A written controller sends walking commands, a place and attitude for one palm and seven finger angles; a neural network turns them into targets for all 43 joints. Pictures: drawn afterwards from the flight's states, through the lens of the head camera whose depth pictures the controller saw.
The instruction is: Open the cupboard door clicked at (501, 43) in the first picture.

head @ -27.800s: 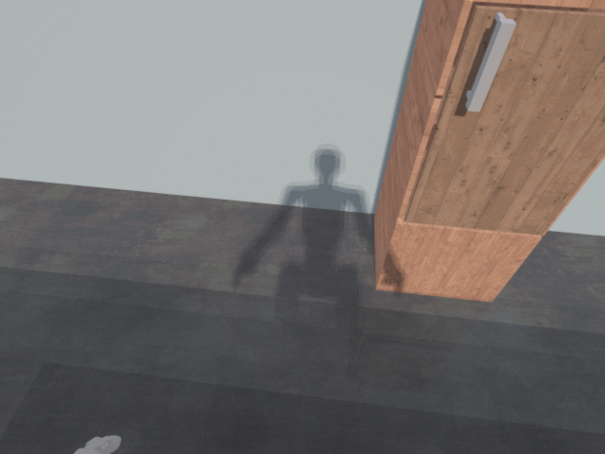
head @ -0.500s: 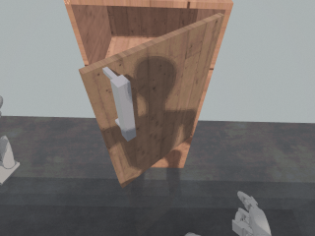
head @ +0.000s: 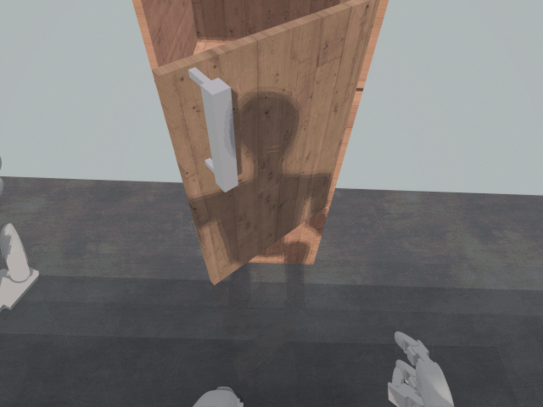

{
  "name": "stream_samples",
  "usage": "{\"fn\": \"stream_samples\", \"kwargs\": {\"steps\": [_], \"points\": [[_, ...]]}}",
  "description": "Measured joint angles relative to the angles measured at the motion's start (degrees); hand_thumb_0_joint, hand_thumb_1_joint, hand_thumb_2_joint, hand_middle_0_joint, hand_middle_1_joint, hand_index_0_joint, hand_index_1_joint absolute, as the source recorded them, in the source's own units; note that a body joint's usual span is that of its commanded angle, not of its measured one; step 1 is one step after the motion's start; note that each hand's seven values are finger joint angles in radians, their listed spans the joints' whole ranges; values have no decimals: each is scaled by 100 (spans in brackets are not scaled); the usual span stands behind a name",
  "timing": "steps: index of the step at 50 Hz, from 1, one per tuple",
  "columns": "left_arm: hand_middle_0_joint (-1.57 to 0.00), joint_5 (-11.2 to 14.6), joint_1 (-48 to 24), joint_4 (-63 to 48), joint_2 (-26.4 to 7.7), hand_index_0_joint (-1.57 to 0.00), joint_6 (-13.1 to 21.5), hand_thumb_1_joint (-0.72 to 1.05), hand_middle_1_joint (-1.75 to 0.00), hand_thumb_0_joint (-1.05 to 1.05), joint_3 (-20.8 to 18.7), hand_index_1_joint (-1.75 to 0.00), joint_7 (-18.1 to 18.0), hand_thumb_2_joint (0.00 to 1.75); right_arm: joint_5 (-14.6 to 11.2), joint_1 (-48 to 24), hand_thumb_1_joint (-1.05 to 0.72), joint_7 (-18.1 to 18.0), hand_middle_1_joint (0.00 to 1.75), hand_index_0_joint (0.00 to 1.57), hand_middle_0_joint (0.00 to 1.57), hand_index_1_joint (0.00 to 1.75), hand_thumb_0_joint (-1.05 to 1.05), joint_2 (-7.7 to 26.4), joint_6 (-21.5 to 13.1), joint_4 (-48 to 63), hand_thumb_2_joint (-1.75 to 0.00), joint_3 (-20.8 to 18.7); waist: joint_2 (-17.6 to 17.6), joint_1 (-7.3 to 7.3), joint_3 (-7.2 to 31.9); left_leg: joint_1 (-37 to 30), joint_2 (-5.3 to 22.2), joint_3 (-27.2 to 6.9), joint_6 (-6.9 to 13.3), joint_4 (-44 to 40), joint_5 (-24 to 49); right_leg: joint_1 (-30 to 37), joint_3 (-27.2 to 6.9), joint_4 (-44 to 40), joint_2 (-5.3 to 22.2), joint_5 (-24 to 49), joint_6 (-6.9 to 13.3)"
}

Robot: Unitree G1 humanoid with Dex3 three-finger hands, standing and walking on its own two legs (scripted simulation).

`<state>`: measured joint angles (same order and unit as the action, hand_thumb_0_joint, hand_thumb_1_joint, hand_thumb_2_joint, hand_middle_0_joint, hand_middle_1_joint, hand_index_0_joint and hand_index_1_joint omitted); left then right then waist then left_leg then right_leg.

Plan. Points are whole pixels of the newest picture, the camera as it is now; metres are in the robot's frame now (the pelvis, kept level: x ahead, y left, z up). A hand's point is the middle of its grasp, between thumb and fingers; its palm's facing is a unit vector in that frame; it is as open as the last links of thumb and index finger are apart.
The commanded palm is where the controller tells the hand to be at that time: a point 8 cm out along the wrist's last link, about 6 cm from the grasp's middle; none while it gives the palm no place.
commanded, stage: step back with the hand held close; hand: left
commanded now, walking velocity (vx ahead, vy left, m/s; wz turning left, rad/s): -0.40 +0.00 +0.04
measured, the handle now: (213, 133) +0.43 +0.12 +0.17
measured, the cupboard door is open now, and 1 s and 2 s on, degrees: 41 41 41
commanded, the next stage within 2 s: stop stepping back and stand still in 0.18 s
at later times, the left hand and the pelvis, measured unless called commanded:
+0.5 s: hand out of the picture +0.04 +0.24 +0.17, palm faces +0.43 -0.76 -0.50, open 7.4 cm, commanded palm -0.02 +0.27 +0.19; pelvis -0.15 -0.03 +0.00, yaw +1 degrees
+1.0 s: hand out of the picture -0.02 +0.25 +0.17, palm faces +0.49 -0.77 -0.41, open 7.4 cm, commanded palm -0.08 +0.29 +0.19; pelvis -0.21 -0.02 +0.00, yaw +2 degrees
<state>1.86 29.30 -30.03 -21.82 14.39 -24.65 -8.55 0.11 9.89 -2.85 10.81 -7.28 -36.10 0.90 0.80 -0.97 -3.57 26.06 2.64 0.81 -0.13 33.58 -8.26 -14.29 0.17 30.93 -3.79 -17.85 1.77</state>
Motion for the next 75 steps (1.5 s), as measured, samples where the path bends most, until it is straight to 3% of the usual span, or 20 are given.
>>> {"fn": "stream_samples", "kwargs": {"steps": [3, 5, 8, 11, 16, 21, 23, 25, 28, 31, 37, 42, 50, 53, 57, 62, 65, 67, 71, 75], "points": [[-21, -2, 135, -91, -133, -21, -68, 88, -30, 1, 130, -30, 101, 90, -54, -113, -90, -33, 30, 20, 21, 30, 1, 12, 111, 52, -90, -53, -155, 48, 87, 40, -245, -130, -53, 965, -971, -208, -86, -8, 103, 184, 7], [-21, -31, 258, -174, -245, -22, -111, 88, -30, 1, 74, -31, 116, 90, -55, -147, -90, -90, 30, 20, 21, 30, 1, 5, 184, 143, -90, -56, -293, 134, 162, -174, -296, -61, -80, 931, -1194, -338, -116, -65, 185, 295, -18], [-22, -38, 326, -304, -424, -22, -128, 88, -30, 1, -67, -31, 85, 90, -47, -200, -90, -194, 30, 20, 21, 30, 1, 91, 195, 303, -90, -92, -305, 258, 168, -723, -215, -24, -2, -214, -572, -608, -29, 23, 206, 406, -95], [-22, 11, 267, -268, -624, -22, -83, 88, -30, 1, -217, -31, 97, 90, -18, -304, -90, -167, 30, 20, 21, 30, 1, 9, 152, 302, -90, -195, -513, 206, -29, -725, -351, 42, 109, -458, -472, -896, -148, 637, 295, 37, -190], [-21, 52, 514, -379, -452, -22, -179, 88, -30, 1, -138, -31, 61, 90, 6, -180, -90, -8, 30, 20, 21, 30, 1, -74, -75, 268, -90, -165, -286, 89, -84, -791, -130, -26, 63, -891, 81, -901, -24, 1700, 100, -626, -289], [-21, 72, 591, -277, -386, -22, -395, 88, -30, 1, -56, -31, -35, 90, -29, 84, -90, -27, 30, 20, 21, 30, 1, -147, -54, 271, -90, -2, -216, 52, 98, -594, -74, -79, -24, -982, 348, -30, 215, 637, 242, -844, -243], [-21, 56, 492, -154, -379, -22, -432, 88, -30, 1, -71, -31, -38, 90, -20, 117, -90, -43, 30, 20, 21, 30, 1, -133, 21, 253, -90, 43, -240, 32, 132, -295, -115, -64, -77, -542, -162, 230, 260, -112, 306, -218, -37], [-21, 56, 330, -22, -231, -22, -463, 88, -30, 1, 46, -31, 8, 90, 5, 126, -90, -53, 30, 20, 21, 30, 1, -42, 104, 45, -90, 43, -148, -12, 149, 74, -179, -203, -99, 677, -741, 145, 301, -77, 260, 159, 118], [-21, 65, 227, 185, -47, -22, -412, 88, -30, 1, 134, -31, 63, 90, 9, 329, -90, -76, 30, 20, 21, 30, 1, 27, 185, -240, -90, 28, -264, -39, 415, 225, -290, -84, -108, 1944, -803, 130, 240, -277, 328, 293, 155], [-21, 10, 154, 455, 37, -22, -320, 88, -30, 1, 170, -31, 48, 90, 30, 583, -90, -159, 30, 20, 21, 30, 1, 115, 153, -315, -90, -12, -386, 61, 671, -241, -238, 152, 4, 1519, -977, 112, 251, -498, 413, 462, 156], [-21, -65, 162, 483, 54, -21, -253, 88, -30, 1, 219, -30, -15, 90, 31, 804, -90, -241, 30, 20, 21, 30, 1, 474, -54, -177, -90, -227, -259, 252, 729, -1635, -82, 228, 248, -764, -977, -167, 427, -230, 362, 469, 106], [-21, -75, 350, 414, -149, -22, -143, 88, -30, 1, 58, -31, -5, 90, -10, 705, -90, -217, 30, 20, 20, 30, 1, 407, -104, -77, -90, -249, -366, 267, 551, -1637, -143, 326, -47, -444, -920, -227, 307, 191, 449, 315, 24], [-21, -72, -38, 543, 1, -22, -39, 88, -30, 1, 60, -31, 12, 90, -14, 497, -90, -112, 30, 20, 21, 30, 1, 187, -61, -188, -90, -102, -172, 118, 423, -1288, -136, 146, 185, 255, -1280, -299, 351, 320, 336, 334, 58], [-21, -54, -54, 527, 90, -21, -75, 88, -30, 1, 84, -30, 6, 90, 13, 442, -90, -122, 30, 20, 21, 30, 1, 55, -40, -205, -90, 2, -310, 69, 379, -1454, -231, 268, 89, 33, -1090, -343, 164, 509, 386, 49, -16], [-21, -125, -152, 579, 42, -21, -190, 88, -30, 1, 132, -30, -22, 90, 35, 510, -90, -105, 30, 20, 21, 30, 1, -178, -156, -180, -90, 88, -281, 179, 356, -1593, -243, 162, 123, -305, -946, -549, 188, 1405, 336, -506, -152], [-21, -81, 38, 309, -150, -21, -269, 89, -30, 2, 49, -30, 0, 90, 52, 479, -90, 22, 30, 20, 21, 30, 1, -306, -155, -102, -90, 247, -236, 165, 244, -1670, -114, 161, 8, -452, -889, -213, 458, 463, 317, -138, -170], [-21, -58, 112, 274, -241, -21, -213, 89, -30, 1, -4, -30, 64, 90, 30, 351, -90, 41, 30, 21, 21, 30, 1, -245, -78, -13, -90, 251, -203, 150, 144, -1522, -76, 210, -61, -158, -1058, -26, 372, -60, 275, 628, 11], [-21, -190, -321, 1095, -277, -21, -230, 89, -30, 1, 457, -30, 299, 90, -47, 227, -90, 227, 30, 20, 21, 30, 1, -83, -115, -296, -90, 46, -27, 170, 251, -1144, -58, 151, -53, 249, -986, -244, 486, 153, 294, 399, 131], [-20, -383, -1366, 3813, 175, -20, -1166, 89, -30, 0, 1526, -30, 688, 90, 32, 122, -90, 361, 30, 20, 21, 30, 1, 293, 558, -780, -90, -196, 172, 254, 449, -696, -98, 167, 44, 987, -1770, -531, 706, 614, 486, 29, 157], [-20, -359, -1686, 6201, 798, -20, -1738, 90, -30, 1, 2064, -30, 773, 90, 156, 216, -90, 349, 30, 20, 21, 30, 1, 382, 824, -1122, -90, -227, 55, 368, 208, -928, -63, 109, 45, 566, -1134, -547, 751, 905, 503, -130, 116]]}}
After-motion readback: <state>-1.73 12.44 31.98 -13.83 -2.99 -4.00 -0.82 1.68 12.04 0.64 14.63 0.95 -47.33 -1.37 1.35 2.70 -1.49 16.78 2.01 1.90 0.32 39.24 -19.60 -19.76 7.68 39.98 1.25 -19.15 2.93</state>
